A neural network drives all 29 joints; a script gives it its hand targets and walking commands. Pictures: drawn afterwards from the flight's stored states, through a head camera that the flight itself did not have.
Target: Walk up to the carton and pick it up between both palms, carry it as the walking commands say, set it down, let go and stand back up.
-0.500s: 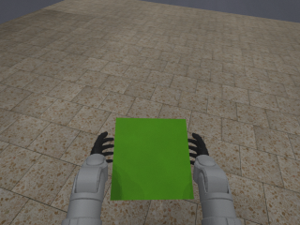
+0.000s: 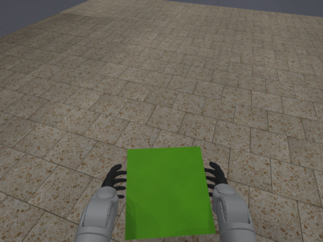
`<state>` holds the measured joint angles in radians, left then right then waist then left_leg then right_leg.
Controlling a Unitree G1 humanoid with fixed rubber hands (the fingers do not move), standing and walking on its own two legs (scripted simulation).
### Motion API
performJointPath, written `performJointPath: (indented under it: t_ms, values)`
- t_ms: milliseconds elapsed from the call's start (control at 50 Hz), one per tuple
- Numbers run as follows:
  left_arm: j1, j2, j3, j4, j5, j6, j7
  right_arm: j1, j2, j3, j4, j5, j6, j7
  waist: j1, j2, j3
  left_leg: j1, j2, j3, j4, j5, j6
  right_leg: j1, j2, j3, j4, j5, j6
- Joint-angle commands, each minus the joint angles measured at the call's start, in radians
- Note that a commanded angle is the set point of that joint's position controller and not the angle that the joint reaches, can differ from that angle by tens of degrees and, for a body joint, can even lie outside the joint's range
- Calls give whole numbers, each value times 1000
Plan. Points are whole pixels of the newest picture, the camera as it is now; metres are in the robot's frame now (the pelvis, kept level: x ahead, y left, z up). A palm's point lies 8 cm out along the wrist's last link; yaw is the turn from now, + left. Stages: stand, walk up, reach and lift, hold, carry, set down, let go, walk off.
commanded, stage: hold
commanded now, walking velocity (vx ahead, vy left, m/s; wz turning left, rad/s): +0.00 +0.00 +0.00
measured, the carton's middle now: (164, 196) +0.28 -0.03 -0.09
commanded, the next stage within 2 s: set down in 0.64 s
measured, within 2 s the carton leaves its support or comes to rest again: neither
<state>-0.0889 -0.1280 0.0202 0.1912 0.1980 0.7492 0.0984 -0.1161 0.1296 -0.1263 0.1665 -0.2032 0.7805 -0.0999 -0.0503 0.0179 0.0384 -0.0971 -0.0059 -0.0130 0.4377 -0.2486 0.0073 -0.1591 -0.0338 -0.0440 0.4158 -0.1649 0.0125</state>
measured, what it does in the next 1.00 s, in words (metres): stands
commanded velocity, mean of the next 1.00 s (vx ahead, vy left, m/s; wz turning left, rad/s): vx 0.00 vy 0.00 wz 0.00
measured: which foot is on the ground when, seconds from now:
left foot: down 0.00-1.00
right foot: down 0.00-1.00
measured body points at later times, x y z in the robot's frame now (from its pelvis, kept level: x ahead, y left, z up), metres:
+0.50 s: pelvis +0.00 -0.01 +0.01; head -0.01 -0.02 +0.46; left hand +0.29 +0.13 +0.01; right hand +0.27 -0.16 +0.01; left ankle +0.00 +0.12 -0.74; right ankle +0.04 -0.13 -0.74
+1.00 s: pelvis +0.00 +0.00 +0.00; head +0.01 +0.01 +0.45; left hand +0.31 +0.12 -0.01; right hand +0.29 -0.17 -0.01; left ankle +0.00 +0.12 -0.74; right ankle +0.04 -0.12 -0.74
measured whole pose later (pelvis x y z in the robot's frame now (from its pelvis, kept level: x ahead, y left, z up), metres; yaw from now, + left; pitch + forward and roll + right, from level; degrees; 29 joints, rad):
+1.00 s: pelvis +0.00 +0.00 +0.00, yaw +3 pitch -5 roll +0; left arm -0.34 -0.17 0.24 0.44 0.34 0.60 -0.01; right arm -0.30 0.16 -0.30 0.36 -0.32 0.63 0.00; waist -0.11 -0.02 0.10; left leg -0.12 -0.03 -0.06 0.44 -0.23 0.01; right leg -0.16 0.00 0.01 0.41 -0.16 0.01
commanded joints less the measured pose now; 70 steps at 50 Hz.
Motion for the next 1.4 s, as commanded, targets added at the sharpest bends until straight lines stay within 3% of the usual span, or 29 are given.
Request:
performJointPath:
  t_ms: [0,40,60,80,100,180,320,380,400,480,500,520,560,580,620,640,740,860,900,940,960,1000,1040,1160,1240,1280,1300,1360,1380]
  values:
    - [-716,-811,-464,-353,-300,-178,-201,-624,848,582,-291,300,-115,216,-30,-86,-406,-64,-61,-93,-63,193,54,234,99,90,9,194,10]
    - [-743,-756,-409,-265,-277,-171,-214,-563,794,515,-177,264,-94,214,-59,-96,-360,-36,-69,-90,-75,45,54,158,98,71,-28,1,-3]
    - [-782,-784,-390,-241,-266,-175,-222,-620,903,567,-143,286,-95,224,21,-72,-307,-151,-62,-81,-86,9,66,217,90,80,-20,-37,2]
    - [-778,-732,-372,-227,-258,-173,-223,-582,880,530,-84,270,-85,218,-12,-75,-334,-133,-72,-67,-90,-15,65,225,82,80,-35,-48,10]
    - [-683,-752,-370,-166,-235,-146,-226,-471,864,479,-34,250,-75,223,-4,22,-336,-74,-75,-71,-91,14,51,204,73,83,-32,-8,-7]
    - [-512,-812,-309,136,-136,-69,-271,-354,888,366,145,174,-33,253,-34,31,-149,-67,-77,-65,-156,46,45,245,85,77,-115,39,-10]
    - [-583,-931,-339,-12,-190,-94,-334,-601,1076,525,-88,283,-51,302,48,-26,-154,-64,-83,-83,-172,273,42,299,108,73,-107,265,27]
    - [-616,-986,-436,-167,-268,-124,-341,-595,1156,637,-217,319,-67,308,15,-125,-320,8,-79,-106,-131,389,50,327,104,109,-91,427,35]
    - [-686,-982,-460,-258,-292,-138,-339,-659,1159,672,-285,347,-76,304,17,-76,-372,-38,-84,-103,-142,389,44,393,110,109,-71,448,40]
    - [-814,-959,-479,-244,-316,-136,-341,-564,1118,576,-130,278,-72,285,-59,-70,-329,-13,-63,-102,-145,232,50,303,116,77,-98,184,16]
    - [-806,-955,-479,-198,-297,-135,-344,-573,1106,567,-133,280,-85,281,-44,-42,-350,-18,-65,-102,-139,226,47,294,115,81,-93,177,14]
    - [-919,-918,-492,-222,-288,-137,-356,-619,1069,485,-51,276,-107,264,-63,99,-373,-68,-75,-99,-152,156,32,348,103,91,-89,168,12]
    - [-815,-939,-436,-96,-252,-120,-351,-565,1071,460,15,245,-95,275,-59,54,-267,-62,-70,-91,-165,53,38,254,109,72,-114,13,0]
    - [-769,-931,-410,-36,-212,-113,-352,-533,1039,413,75,216,-87,286,-55,129,-228,-112,-48,-97,-196,-40,32,271,112,69,-98,-45,-10]
    - [-582,-949,-366,40,-174,-101,-360,-491,1087,448,39,223,-80,303,-20,80,-235,-98,-53,-95,-195,62,38,307,109,74,-111,13,-8]
    - [-611,-945,-319,185,-103,-86,-372,-523,962,343,137,98,-74,316,-105,-11,-240,-100,-41,-104,-161,-26,30,271,105,89,-91,24,-22]
    - [-660,-899,-127,295,-46,-133,-385,-672,951,260,184,69,-91,336,-73,-139,-128,-117,-68,-109,-186,-72,57,241,107,73,-118,-48,7]
    - [-804,-955,-213,138,-83,-228,-336,-703,981,283,149,133,-178,363,-19,17,-194,-114,-90,-104,-112,76,37,159,109,82,-34,127,-12]
    - [-760,-972,-191,193,-90,-253,-332,-714,955,312,166,130,-209,357,-19,-35,-260,-105,-98,-98,-75,107,32,185,114,79,-13,147,-4]
    - [-739,-945,-229,162,-89,-303,-316,-752,950,354,142,157,-266,351,14,10,-387,-112,-93,-96,-20,158,29,171,103,101,34,198,-1]
    - [-700,-926,-226,193,-74,-321,-316,-682,921,338,179,125,-279,350,3,-41,-409,-121,-83,-114,7,224,29,126,113,93,62,256,-4]
    - [-665,-948,-220,248,-57,-342,-302,-662,906,318,215,106,-316,343,8,34,-424,-164,-94,-99,32,256,8,110,114,110,86,294,-15]
    - [-714,-955,-249,246,-63,-376,-300,-625,899,268,276,42,-348,336,-63,-42,-464,-144,-96,-115,36,262,11,49,125,98,96,287,-10]
    - [-755,-906,-216,262,-35,-439,-309,-516,904,147,384,-48,-396,315,-121,-18,-407,-272,-97,-123,71,232,10,-63,126,105,130,279,-18]
    - [-665,-894,-151,366,21,-487,-286,-625,906,204,356,9,-463,318,-31,-30,-507,-328,-111,-103,122,266,17,-74,133,114,180,328,-7]
    - [-754,-874,-141,352,30,-506,-278,-639,880,184,375,-15,-476,315,-46,-16,-484,-412,-111,-101,139,169,18,-158,135,105,204,231,-8]
    - [-716,-838,-70,383,59,-513,-268,-680,870,182,378,-11,-485,317,5,-36,-457,-461,-112,-94,146,174,23,-151,131,117,216,228,-11]
    - [-840,-910,-134,386,39,-559,-259,-774,881,197,355,-17,-545,322,-41,-15,-552,-466,-122,-95,192,145,26,-263,141,106,278,175,-14]
    - [-885,-880,-119,391,33,-565,-259,-823,884,223,371,4,-553,318,10,5,-547,-544,-124,-78,216,80,26,-262,139,111,304,126,-15]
